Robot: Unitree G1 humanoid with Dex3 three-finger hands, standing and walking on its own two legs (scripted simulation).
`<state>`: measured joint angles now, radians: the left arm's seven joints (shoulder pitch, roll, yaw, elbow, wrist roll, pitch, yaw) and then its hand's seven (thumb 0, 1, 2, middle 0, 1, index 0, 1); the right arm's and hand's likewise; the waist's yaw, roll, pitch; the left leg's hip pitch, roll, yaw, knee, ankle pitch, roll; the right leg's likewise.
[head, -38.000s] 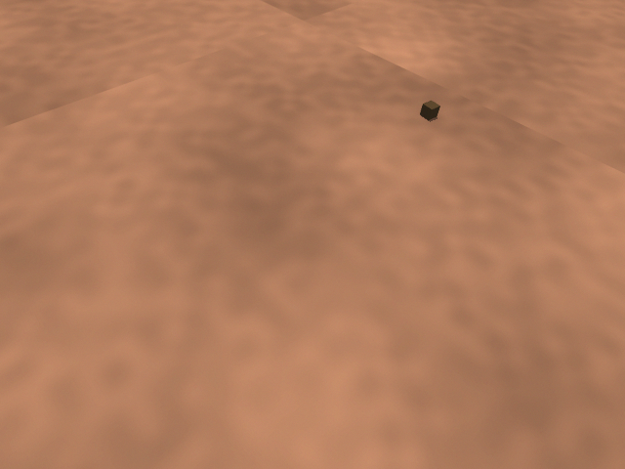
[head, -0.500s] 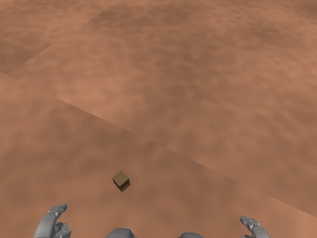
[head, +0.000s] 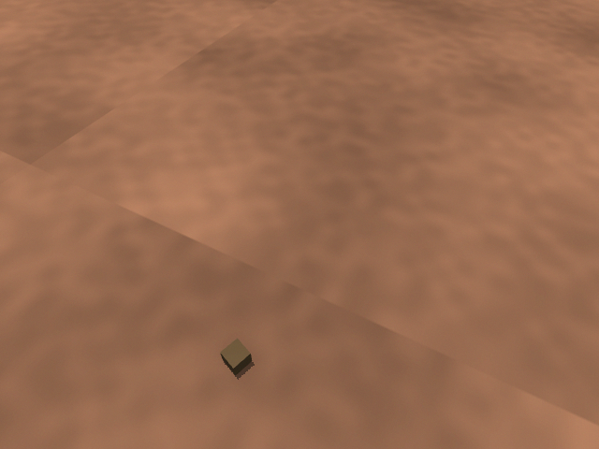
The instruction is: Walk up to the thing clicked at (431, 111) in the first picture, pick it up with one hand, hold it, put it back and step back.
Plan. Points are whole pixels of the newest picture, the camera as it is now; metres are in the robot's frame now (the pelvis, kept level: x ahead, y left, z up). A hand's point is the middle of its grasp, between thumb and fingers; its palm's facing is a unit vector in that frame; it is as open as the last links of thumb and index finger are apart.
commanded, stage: stand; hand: left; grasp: from above
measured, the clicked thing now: (236, 356) +0.48 +0.20 -0.74
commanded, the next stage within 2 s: step back in 1.78 s
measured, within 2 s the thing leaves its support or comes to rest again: neither
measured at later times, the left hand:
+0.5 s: hand out of the picture +0.06 +0.23 -0.16, palm faces +0.03 -0.94 -0.34, open 7.4 cm
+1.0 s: hand out of the picture +0.07 +0.22 -0.15, palm faces +0.02 -0.94 -0.34, open 7.4 cm
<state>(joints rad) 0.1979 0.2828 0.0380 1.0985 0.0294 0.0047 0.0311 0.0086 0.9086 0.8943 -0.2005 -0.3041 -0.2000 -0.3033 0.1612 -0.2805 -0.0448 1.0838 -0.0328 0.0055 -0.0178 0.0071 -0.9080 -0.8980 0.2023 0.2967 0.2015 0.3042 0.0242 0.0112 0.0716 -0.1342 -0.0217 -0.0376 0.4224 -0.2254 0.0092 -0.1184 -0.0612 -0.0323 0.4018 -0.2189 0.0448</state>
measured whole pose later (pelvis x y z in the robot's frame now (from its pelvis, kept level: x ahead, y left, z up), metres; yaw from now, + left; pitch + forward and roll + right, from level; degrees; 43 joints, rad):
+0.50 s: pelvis +0.00 -0.01 +0.00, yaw +0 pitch -4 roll +0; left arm 0.13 0.30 0.03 1.14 0.02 -0.01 0.02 0.01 0.91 0.89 -0.20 -0.30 -0.20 -0.30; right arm 0.13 -0.32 -0.03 1.13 -0.03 0.00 -0.01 0.01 -0.91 -0.90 0.20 0.30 0.20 0.30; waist 0.01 0.01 0.07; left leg -0.10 0.00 -0.04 0.35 -0.18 -0.01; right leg -0.09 -0.04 -0.04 0.34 -0.18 0.02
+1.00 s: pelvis +0.00 -0.02 +0.01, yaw +0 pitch -3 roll +0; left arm 0.12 0.31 0.03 1.15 0.01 -0.01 0.01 0.01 0.91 0.89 -0.20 -0.30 -0.20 -0.30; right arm 0.12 -0.33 -0.01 1.14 -0.02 0.00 -0.01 0.01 -0.91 -0.90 0.20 0.30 0.20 0.30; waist 0.01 0.02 0.06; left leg -0.10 0.02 -0.04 0.33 -0.18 -0.03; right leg -0.10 -0.02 -0.04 0.33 -0.19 0.01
